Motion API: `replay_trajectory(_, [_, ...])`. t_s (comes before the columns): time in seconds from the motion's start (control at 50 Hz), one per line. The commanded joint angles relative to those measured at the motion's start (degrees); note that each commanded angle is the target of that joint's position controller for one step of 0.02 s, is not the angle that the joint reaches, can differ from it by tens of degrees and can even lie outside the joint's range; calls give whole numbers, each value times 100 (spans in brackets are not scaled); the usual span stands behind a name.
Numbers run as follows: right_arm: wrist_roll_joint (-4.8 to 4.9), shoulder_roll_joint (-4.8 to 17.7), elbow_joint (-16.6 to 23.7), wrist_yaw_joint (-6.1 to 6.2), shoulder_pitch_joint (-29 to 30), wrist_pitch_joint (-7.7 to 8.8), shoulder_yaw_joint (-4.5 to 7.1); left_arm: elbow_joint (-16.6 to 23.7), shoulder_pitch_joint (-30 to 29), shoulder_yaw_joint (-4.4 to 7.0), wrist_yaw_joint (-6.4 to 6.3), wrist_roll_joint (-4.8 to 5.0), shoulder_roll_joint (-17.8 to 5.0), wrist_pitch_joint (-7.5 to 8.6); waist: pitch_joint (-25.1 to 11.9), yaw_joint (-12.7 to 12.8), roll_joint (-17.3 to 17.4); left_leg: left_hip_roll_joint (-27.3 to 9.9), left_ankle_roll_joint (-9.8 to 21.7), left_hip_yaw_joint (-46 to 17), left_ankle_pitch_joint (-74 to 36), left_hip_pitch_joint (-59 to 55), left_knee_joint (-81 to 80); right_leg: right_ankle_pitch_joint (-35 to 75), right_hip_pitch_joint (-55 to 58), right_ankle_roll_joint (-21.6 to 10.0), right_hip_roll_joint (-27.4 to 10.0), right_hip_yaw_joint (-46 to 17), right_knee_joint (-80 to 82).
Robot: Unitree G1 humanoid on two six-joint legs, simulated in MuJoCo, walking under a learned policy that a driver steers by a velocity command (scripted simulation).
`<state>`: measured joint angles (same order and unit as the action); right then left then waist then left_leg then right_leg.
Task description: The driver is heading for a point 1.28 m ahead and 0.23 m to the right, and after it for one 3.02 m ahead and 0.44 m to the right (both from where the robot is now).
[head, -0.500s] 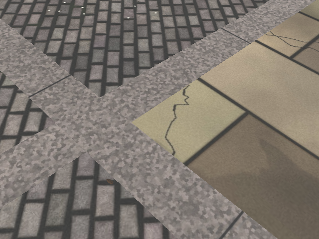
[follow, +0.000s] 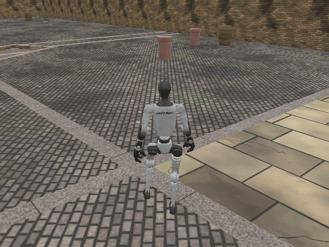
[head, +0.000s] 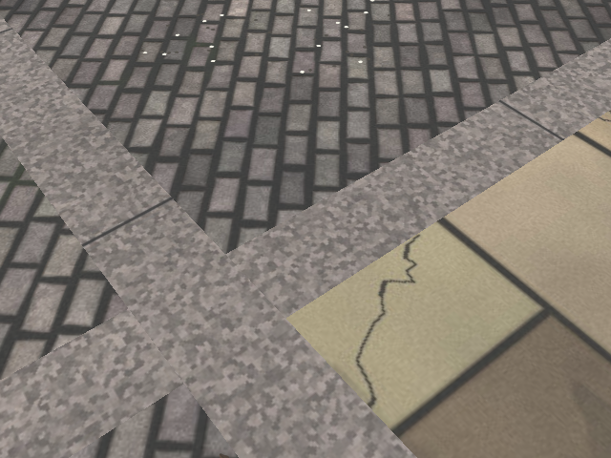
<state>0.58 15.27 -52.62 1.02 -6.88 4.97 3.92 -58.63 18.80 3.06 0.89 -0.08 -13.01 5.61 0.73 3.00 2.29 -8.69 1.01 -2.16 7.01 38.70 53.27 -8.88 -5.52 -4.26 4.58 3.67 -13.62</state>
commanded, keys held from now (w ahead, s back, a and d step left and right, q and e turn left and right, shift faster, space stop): w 0.20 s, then w+e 0.80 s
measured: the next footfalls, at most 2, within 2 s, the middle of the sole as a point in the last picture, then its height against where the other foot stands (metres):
left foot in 0.24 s outside the picture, level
right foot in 0.82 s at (385, 417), level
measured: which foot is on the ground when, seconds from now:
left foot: up 0.00-0.22, down 0.24-0.80, up 0.82-1.00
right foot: down 0.00-0.24, up 0.26-0.80, down 0.82-1.00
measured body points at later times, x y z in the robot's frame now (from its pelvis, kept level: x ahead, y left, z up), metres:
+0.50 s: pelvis +0.29 +0.08 +0.00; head +0.31 +0.09 +0.45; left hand +0.41 +0.34 -0.14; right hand +0.31 -0.19 -0.13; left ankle +0.30 +0.16 -0.75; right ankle +0.34 -0.11 -0.66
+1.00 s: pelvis +0.56 -0.03 -0.01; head +0.59 -0.05 +0.44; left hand +0.74 +0.20 -0.13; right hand +0.60 -0.34 -0.12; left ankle +0.62 +0.14 -0.66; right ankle +0.56 -0.09 -0.75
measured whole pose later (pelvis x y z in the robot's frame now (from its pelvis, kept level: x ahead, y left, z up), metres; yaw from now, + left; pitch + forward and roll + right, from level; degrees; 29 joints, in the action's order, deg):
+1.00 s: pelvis +0.56 -0.03 -0.01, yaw -24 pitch +1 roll +0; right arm 0.3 15.8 -47.6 0.4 -7.1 7.3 4.0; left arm -48.0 15.0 5.2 1.2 0.8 -14.6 3.4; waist 2.9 1.4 1.0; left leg -5.3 -0.7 -3.1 19.5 30.5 64.4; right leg -9.5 -14.7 -6.7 6.5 -0.8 -23.3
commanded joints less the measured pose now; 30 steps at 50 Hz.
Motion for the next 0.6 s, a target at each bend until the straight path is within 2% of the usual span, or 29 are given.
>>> replay_trajectory(0.02, [-21, 162, 310, -49, 248, 39, 6, 338, -179, 148, -104, 40, -883, 63, 308, -142, -475, 61, -77, 104, -1061, -174, -1134, 994, -488, -811, -1432, -791, 849])
replay_trajectory(0.06, [17, 125, 413, -98, 677, 55, -35, 256, 83, 159, -116, 79, -936, 48, 353, 17, -476, 236, -85, 270, -1365, -373, -1690, 896, -344, -747, -1409, -662, 842])
replay_trajectory(0.1, [53, 142, 525, -158, 990, 62, -60, 145, 334, 171, -120, 113, -949, 5, 428, 123, -492, 299, -55, 259, -1328, -287, -2009, 870, 75, -741, -1561, -682, 718])
replay_trajectory(0.16, [75, 270, 701, -266, 1214, 105, -48, 40, 484, 218, -148, 129, -1003, -98, 448, 69, -534, 354, 135, 176, -818, -137, -2338, 1223, 827, -645, -1904, -772, 339])
replay_trajectory(0.2, [82, 473, 661, -301, 858, 132, 29, 73, 338, 259, -166, 124, -1099, -161, 200, -211, -674, 535, 298, 299, -373, -734, -2452, 2254, 1065, -512, -1970, -742, -149])
replay_trajectory(0.22, [66, 639, 511, -288, 289, 143, 130, 106, 230, 250, -161, 124, -1078, -195, -142, -547, -687, 724, 414, 441, -317, -1614, -2566, 3128, 945, -413, -1805, -651, -859])
replay_trajectory(0.24, [44, 939, 211, -241, -751, 147, 283, 167, 189, 178, -153, 89, -906, -214, -791, -990, -575, 656, 599, 344, -409, -3115, -2482, 3149, 359, -250, -1477, -485, -2068])
replay_trajectory(0.26, [-92, 1460, 54, -194, -1657, 148, 414, 302, 567, 34, -128, 17, -457, -174, -1736, -1024, 313, -761, 1185, -1472, -68, -5356, -2414, 1273, -1553, 70, -836, -177, -4208])
replay_trajectory(0.28, [-72, 1424, -17, -235, -1884, 127, 374, 238, 955, -104, -103, 80, -26, -59, -2400, -892, 1389, -1592, 1652, -3692, 894, -6309, -3333, -2445, -2969, 219, -103, -701, -5578])
replay_trajectory(0.3, [-42, 914, 11, -226, -1660, 146, 230, 271, 462, 87, -98, 270, -729, 21, -1797, -984, 829, -1392, 1357, -3351, 1329, -5831, -3542, -2352, -3506, 117, -416, -1238, -6171])
replay_trajectory(0.32, [-31, 721, 120, -206, -1114, 165, 162, 424, 25, 142, -116, 348, -915, 58, -1023, -854, 593, -1259, 1112, -2452, 982, -4968, -3672, -1788, -3701, 38, -705, -1083, -6144])
replay_trajectory(0.34, [-70, 547, 187, -212, -669, 186, 105, 439, -181, 166, -162, 293, -876, 49, -650, -670, 228, -1055, 988, -1817, 556, -4154, -3881, -1254, -3439, 40, -976, -993, -5880])
replay_trajectory(0.36, [-108, 387, 192, -222, -429, 212, 67, 410, -158, 210, -187, 242, -772, -13, -371, -487, 240, -857, 882, -1262, 236, -3576, -4102, -914, -3139, 49, -1152, -1013, -5586])
replay_trajectory(0.38, [-159, 286, 152, -228, -334, 225, 46, 369, -17, 218, -177, 238, -623, -102, -293, -337, 359, -704, 809, -880, 68, -3215, -4269, -702, -2800, 47, -1262, -1039, -5439])
replay_trajectory(0.4, [-166, 236, 109, -224, -334, 233, 43, 331, 78, 217, -167, 250, -478, -180, -229, -272, 363, -613, 812, -576, -80, -3054, -4390, -603, -2686, 53, -1285, -1009, -5358])
replay_trajectory(0.42, [-164, 282, 57, -204, -385, 247, 58, 346, 74, 220, -166, 256, -395, -243, -135, -231, 332, -588, 835, -319, -317, -2947, -4471, -488, -2739, 70, -1299, -989, -5286])
replay_trajectory(0.48, [-189, 473, -33, -101, -553, 257, 119, 551, -347, 262, -166, 202, -417, -331, 119, -243, 133, -596, 879, 177, -768, -3023, -4634, 202, -3312, 158, -1297, -1099, -4766])
replay_trajectory(0.54, [-190, 545, -61, -6, -664, 215, 133, 732, -762, 259, -86, 155, -382, -292, 232, -309, 75, -530, 804, 642, -1015, -3238, -4687, 961, -3523, 224, -1221, -1014, -3869])
replay_trajectory(0.6, [-139, 647, -88, 64, -872, 161, 156, 968, -1363, 189, 26, 121, -281, -274, 405, -501, -28, -543, 731, 1036, -1147, -3455, -4744, 1350, -3493, 208, -1168, -595, -3088])
Keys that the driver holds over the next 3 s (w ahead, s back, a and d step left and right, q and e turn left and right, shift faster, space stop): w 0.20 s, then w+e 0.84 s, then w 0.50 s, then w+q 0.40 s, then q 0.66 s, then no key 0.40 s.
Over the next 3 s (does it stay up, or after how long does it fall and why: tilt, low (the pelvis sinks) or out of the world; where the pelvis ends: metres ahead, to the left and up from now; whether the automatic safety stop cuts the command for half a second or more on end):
stays up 1.24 -0.32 -0.01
